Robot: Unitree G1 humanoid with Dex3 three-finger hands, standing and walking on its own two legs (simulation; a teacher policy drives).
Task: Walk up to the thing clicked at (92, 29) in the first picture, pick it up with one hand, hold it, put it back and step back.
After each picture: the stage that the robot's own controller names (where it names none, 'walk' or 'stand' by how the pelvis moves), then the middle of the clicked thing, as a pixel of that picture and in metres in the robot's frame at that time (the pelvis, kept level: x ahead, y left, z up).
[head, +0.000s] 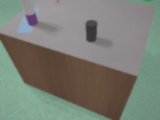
stand; (91, 31) +0.79 -0.03 -0.09
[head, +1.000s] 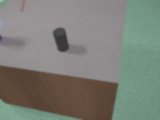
walk; (61, 40) +0.67 +0.16 -0.08
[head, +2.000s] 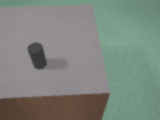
stand; (37, 56) +0.55 +0.22 -0.06
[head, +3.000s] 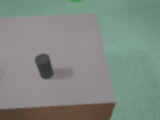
stand; (44, 66) +0.52 +0.21 -0.10
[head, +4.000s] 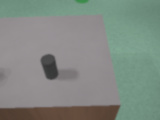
stand; (49, 67) +0.53 +0.18 -0.10
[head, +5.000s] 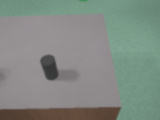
stand; (49, 68) +0.52 +0.18 -0.10
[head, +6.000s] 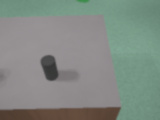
stand; (50, 68) +0.52 +0.18 -0.10
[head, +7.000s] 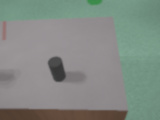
rise first; (57, 69) +0.51 +0.18 -0.09
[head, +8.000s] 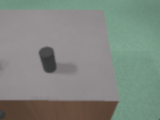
go down; (48, 60) +0.55 +0.17 -0.08
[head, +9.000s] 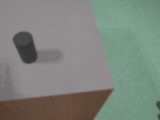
go down; (26, 48) +0.52 +0.18 -0.02
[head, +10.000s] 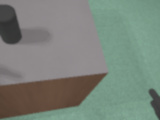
close in; (8, 25) +0.54 +0.18 +0.01
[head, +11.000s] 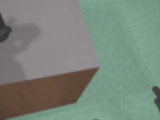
close; out of the picture +0.55 +0.19 +0.03
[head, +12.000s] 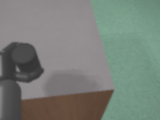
lift; (28, 63) +0.40 +0.16 +0.08
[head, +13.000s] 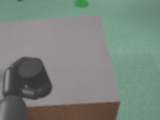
lift; (36, 78) +0.32 +0.15 +0.13
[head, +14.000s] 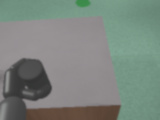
hold; (36, 80) +0.32 +0.16 +0.12
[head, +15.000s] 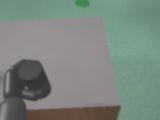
hold; (36, 80) +0.32 +0.16 +0.11
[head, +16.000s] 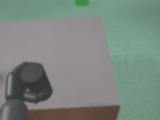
crouch; (37, 83) +0.32 +0.16 +0.10
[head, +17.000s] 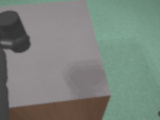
crouch; (14, 33) +0.48 +0.19 +0.14
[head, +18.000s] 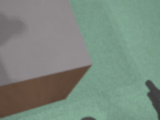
lower; out of the picture +0.55 +0.20 +0.03
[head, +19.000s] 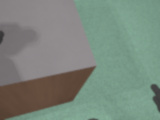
lower; out of the picture +0.53 +0.19 +0.03
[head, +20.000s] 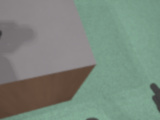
lower; out of the picture +0.53 +0.19 +0.03
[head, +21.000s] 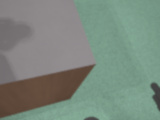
lower; out of the picture +0.54 +0.20 +0.03
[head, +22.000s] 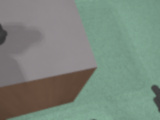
loosen; out of the picture +0.53 +0.19 +0.03
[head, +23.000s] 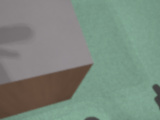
withdraw; out of the picture +0.54 +0.19 +0.03
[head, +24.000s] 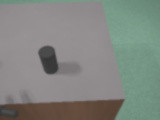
sink last; (49, 60) +0.50 +0.16 -0.04
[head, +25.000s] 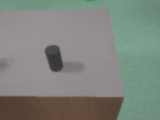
stand; (54, 58) +0.54 +0.17 -0.04
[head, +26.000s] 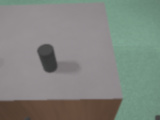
stand; (48, 58) +0.51 +0.18 -0.03
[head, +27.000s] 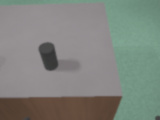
stand; (49, 57) +0.52 +0.18 -0.03
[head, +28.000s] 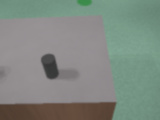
stand; (50, 66) +0.54 +0.19 -0.09
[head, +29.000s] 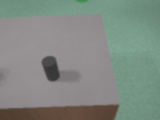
stand; (51, 69) +0.51 +0.18 -0.10
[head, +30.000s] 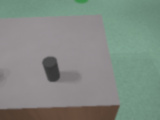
stand; (51, 69) +0.51 +0.17 -0.10
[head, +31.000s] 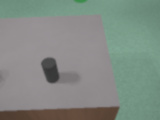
stand; (50, 70) +0.50 +0.18 -0.10
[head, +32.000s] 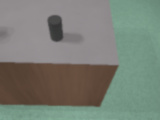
walk; (55, 28) +0.66 +0.14 -0.08
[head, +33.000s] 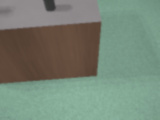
walk; (48, 0) +0.94 +0.25 -0.07
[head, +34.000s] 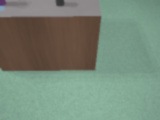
walk; out of the picture +1.17 +0.18 -0.08
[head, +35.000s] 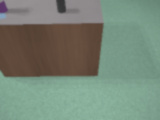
stand; (61, 3) +1.12 +0.17 -0.10
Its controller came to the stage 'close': yes
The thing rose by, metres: 0.21
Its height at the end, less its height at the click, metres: +0.00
